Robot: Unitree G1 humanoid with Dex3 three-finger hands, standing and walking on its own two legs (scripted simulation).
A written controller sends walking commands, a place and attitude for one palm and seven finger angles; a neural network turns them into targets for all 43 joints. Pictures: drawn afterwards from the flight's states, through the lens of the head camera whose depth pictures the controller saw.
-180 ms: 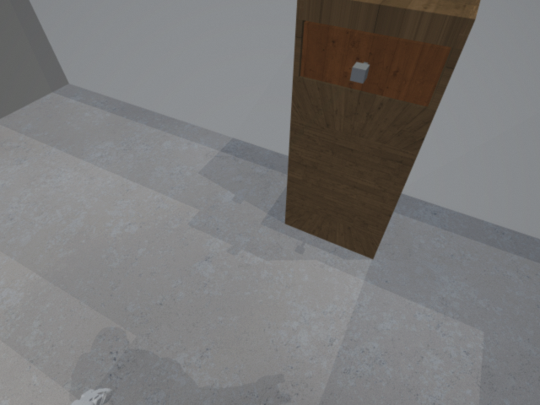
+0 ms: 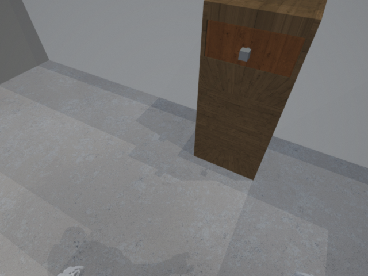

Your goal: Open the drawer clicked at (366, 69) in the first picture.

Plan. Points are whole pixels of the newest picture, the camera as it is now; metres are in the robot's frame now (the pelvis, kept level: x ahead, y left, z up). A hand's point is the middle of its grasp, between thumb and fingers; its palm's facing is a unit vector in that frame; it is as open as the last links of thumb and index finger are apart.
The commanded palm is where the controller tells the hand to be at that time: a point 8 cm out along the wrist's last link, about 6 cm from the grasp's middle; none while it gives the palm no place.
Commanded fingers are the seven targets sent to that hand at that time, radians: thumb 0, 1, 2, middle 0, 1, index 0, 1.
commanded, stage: stand and wait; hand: left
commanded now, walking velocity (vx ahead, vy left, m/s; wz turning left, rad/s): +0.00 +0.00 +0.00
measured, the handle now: (246, 52) +0.93 -0.20 +0.07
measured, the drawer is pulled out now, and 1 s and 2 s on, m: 0.00 0.00 0.00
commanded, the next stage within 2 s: look at it before walking up in 0.70 s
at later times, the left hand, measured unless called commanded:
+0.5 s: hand out of the picture +0.05 +0.24 -0.15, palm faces -0.02 -0.94 -0.35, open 7.4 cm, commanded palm none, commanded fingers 0.00 0.90 0.90 -0.20 -0.30 -0.20 -0.30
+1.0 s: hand out of the picture +0.05 +0.23 -0.15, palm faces -0.04 -0.94 -0.33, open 7.4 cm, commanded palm none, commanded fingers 0.00 0.90 0.90 -0.20 -0.30 -0.20 -0.30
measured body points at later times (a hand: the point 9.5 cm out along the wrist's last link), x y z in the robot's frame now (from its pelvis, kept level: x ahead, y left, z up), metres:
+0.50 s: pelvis -0.02 -0.01 +0.01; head -0.02 -0.01 +0.46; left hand +0.05 +0.29 -0.12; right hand +0.06 -0.31 -0.13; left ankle -0.01 +0.11 -0.74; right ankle -0.01 -0.13 -0.74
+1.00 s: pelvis -0.02 -0.01 +0.01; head -0.02 -0.01 +0.46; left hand +0.06 +0.28 -0.13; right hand +0.05 -0.31 -0.13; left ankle -0.01 +0.11 -0.74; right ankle -0.01 -0.13 -0.74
